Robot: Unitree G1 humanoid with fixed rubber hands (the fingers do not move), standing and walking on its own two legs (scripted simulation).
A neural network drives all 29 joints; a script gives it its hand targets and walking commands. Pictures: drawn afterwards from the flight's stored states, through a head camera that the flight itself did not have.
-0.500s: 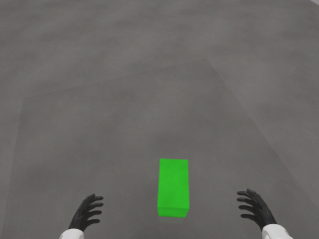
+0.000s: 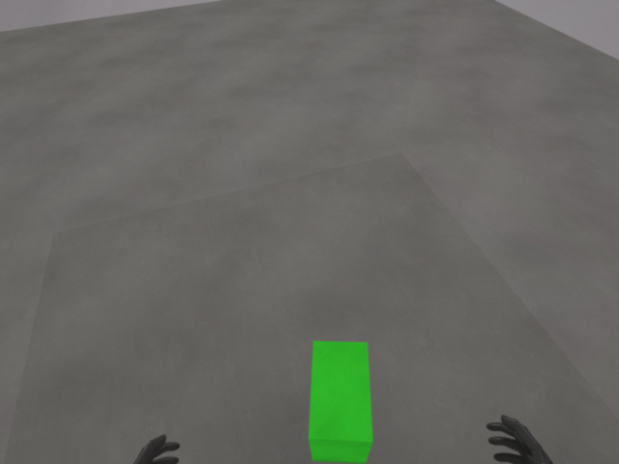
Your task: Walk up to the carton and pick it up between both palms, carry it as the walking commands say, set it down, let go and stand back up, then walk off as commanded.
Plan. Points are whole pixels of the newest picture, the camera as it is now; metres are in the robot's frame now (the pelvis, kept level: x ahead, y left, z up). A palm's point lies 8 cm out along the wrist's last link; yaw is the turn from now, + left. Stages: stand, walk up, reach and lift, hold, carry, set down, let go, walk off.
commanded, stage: stand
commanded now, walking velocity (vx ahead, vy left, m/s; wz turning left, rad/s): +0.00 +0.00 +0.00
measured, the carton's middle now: (339, 402) +0.39 -0.03 -0.64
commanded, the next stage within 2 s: walk off in 1.68 s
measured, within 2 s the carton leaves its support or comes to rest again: neither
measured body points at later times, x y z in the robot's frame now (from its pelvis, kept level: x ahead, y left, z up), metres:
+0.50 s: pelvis +0.04 -0.01 -0.01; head +0.03 -0.02 +0.44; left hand +0.09 +0.25 -0.13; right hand +0.08 -0.28 -0.14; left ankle -0.05 +0.12 -0.73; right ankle -0.03 -0.13 -0.73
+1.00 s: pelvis +0.02 -0.01 +0.00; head +0.02 -0.01 +0.45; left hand +0.02 +0.23 -0.15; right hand -0.01 -0.26 -0.16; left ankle -0.05 +0.12 -0.73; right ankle -0.03 -0.13 -0.73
